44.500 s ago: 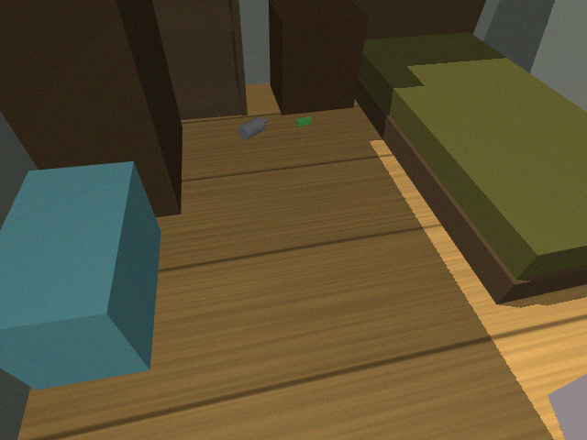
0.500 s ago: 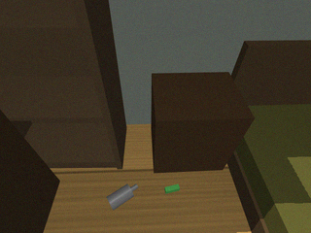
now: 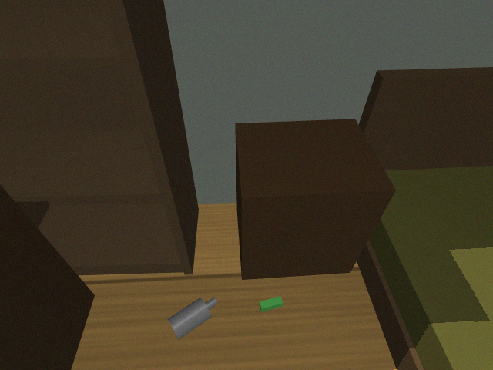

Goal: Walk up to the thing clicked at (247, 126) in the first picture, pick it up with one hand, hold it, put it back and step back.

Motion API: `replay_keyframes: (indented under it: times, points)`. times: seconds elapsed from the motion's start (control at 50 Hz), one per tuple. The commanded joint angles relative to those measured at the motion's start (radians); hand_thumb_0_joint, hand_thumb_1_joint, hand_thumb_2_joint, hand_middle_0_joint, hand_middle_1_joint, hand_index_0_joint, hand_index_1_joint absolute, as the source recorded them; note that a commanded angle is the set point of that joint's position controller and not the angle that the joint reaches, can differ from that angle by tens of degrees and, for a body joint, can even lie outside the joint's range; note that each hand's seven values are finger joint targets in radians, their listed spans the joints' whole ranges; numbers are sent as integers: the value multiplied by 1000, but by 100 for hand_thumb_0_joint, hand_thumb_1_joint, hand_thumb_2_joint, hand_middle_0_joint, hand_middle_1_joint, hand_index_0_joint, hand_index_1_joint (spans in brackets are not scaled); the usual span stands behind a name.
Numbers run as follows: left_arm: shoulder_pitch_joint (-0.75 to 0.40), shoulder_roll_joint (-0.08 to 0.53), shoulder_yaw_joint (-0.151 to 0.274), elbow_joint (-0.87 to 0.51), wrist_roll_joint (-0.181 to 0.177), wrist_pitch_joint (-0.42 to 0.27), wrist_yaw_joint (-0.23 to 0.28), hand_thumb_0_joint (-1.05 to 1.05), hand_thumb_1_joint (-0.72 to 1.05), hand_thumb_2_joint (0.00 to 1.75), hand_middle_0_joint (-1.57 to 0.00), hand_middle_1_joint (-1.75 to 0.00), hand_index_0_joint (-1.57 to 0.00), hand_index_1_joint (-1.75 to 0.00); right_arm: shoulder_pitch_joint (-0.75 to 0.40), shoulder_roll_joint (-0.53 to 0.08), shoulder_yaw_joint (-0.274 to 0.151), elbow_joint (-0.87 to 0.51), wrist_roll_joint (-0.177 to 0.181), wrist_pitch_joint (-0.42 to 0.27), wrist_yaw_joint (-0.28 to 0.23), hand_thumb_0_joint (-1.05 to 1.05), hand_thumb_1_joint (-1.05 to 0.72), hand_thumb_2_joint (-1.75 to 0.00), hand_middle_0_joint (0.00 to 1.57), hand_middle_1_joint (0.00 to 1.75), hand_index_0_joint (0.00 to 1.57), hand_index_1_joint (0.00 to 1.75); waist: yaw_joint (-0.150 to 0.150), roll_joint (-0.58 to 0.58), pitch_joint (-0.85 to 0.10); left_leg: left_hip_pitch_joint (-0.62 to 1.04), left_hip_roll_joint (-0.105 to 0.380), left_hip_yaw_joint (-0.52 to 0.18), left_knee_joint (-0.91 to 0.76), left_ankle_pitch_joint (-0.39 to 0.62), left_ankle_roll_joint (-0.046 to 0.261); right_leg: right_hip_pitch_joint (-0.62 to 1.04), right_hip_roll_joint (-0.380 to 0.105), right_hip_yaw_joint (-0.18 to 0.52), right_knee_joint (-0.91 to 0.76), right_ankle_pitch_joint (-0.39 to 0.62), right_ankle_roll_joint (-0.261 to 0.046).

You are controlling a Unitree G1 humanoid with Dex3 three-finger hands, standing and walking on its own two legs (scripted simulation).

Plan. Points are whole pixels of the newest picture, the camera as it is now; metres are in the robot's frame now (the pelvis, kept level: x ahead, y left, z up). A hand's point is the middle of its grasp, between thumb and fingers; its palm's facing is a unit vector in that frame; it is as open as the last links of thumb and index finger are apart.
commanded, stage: stand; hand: left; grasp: from above
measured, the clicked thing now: (195, 314) +0.48 +0.21 -0.74
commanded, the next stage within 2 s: step back in 1.50 s
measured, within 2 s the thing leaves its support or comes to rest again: neither
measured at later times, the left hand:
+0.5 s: hand out of the picture +0.08 +0.24 -0.16, palm faces +0.00 -0.95 -0.32, open 7.4 cm
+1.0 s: hand out of the picture +0.09 +0.24 -0.16, palm faces -0.01 -0.94 -0.33, open 7.4 cm
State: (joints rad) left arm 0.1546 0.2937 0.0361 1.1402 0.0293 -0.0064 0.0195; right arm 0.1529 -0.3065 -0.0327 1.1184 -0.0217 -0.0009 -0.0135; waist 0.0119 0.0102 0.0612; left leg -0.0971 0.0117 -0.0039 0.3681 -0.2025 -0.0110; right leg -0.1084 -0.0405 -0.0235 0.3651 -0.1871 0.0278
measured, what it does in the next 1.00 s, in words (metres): stands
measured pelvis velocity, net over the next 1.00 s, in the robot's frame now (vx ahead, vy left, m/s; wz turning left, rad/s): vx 0.01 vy -0.01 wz -0.02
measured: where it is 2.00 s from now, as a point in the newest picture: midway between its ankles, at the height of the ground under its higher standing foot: outside the picture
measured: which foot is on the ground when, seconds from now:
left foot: down 0.00-1.00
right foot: down 0.00-1.00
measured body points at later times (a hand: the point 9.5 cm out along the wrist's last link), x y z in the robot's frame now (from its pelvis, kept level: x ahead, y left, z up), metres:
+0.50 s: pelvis +0.01 +0.00 +0.00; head +0.01 -0.01 +0.45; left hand +0.08 +0.28 -0.14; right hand +0.07 -0.30 -0.14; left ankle +0.00 +0.13 -0.75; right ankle +0.01 -0.14 -0.75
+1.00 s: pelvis +0.01 -0.01 +0.00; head +0.02 -0.01 +0.45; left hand +0.09 +0.29 -0.13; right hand +0.08 -0.30 -0.14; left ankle +0.00 +0.13 -0.75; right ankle +0.01 -0.14 -0.75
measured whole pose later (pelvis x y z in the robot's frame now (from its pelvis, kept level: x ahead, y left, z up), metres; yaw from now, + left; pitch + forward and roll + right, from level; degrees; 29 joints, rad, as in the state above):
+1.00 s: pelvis +0.01 -0.01 +0.00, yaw -1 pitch -2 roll +0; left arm 0.10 0.32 0.02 1.15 0.02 -0.01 0.00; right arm 0.11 -0.33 -0.01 1.15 -0.01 -0.01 0.00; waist 0.00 0.00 0.05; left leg -0.08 0.03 0.01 0.32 -0.20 -0.02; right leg -0.11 -0.03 -0.01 0.33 -0.18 0.02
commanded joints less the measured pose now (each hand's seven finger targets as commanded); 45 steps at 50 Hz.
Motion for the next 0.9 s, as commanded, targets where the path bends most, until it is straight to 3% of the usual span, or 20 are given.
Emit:
replay_keyframes:
  times: [0.0,0.1,0.22,0.28,0.32,0.44,0.48,0.7,0.72,0.88]
  points:
    - [-46,195,30,-50,-4,-16,16,0,90,90,-20,-30,-20,-30,-41,-181,-31,-55,-3,-23,-12,0,-90,-90,20,30,20,30,-2,-5,-25,-37,95,-76,-82,90,25,6,-80,77,-74,74,-32]
    - [-52,203,29,-45,-4,-15,11,0,90,90,-20,-30,-20,-30,-46,-194,-29,-50,-2,-20,-11,0,-90,-90,20,30,20,30,-6,-7,-26,-39,95,-72,-93,25,26,-14,-77,84,-89,18,-33]
    - [-66,206,28,-44,-10,-20,10,0,90,90,-20,-30,-20,-30,-42,-203,-26,-42,0,-25,-11,0,-90,-90,20,30,20,30,-11,-2,-65,-17,105,-65,-77,129,26,27,-85,84,-74,133,-37]
    - [-65,212,27,-42,-12,-20,8,0,90,90,-20,-30,-20,-30,-51,-202,-24,-39,0,-26,-10,0,-90,-90,20,30,20,30,-7,0,-56,-13,107,-63,-86,149,23,19,-83,83,-73,135,-38]
    - [-72,211,26,-42,-13,-18,6,0,90,90,-20,-30,-20,-30,-49,-204,-19,-34,1,-25,-10,0,-90,-90,20,30,20,30,-6,7,-51,-37,103,-62,-97,92,24,25,-81,84,-80,102,-35]
    - [-74,207,23,-37,-12,-19,4,0,90,90,-20,-30,-20,-30,-60,-208,-16,-33,2,-29,-10,0,-90,-90,20,30,20,30,-6,-10,-55,-6,111,-62,-91,158,21,10,-80,80,-70,140,-36]
    - [-84,216,27,-39,-14,-16,4,0,90,90,-20,-30,-20,-30,-58,-216,-18,-32,2,-28,-11,0,-90,-90,20,30,20,30,-9,5,-65,-18,112,-60,-98,127,23,23,-83,85,-72,131,-38]
    - [-88,225,23,-44,-14,-22,3,0,90,90,-20,-30,-20,-30,-68,-215,-15,-30,4,-27,-7,0,-90,-90,20,30,20,30,-12,-4,-67,-6,117,-59,-88,171,20,21,-86,82,-74,166,-36]
    - [-79,216,21,-42,-15,-21,2,0,90,90,-20,-30,-20,-30,-74,-222,-17,-31,3,-26,-7,0,-90,-90,20,30,20,30,-7,3,-67,-6,114,-56,-90,131,23,12,-86,86,-85,141,-33]
    - [-94,227,19,-52,-16,-23,0,0,90,90,-20,-30,-20,-30,-66,-222,-15,-28,4,-29,-5,0,-90,-90,20,30,20,30,-13,-1,-84,5,120,-54,-94,180,17,24,-88,85,-74,172,-39]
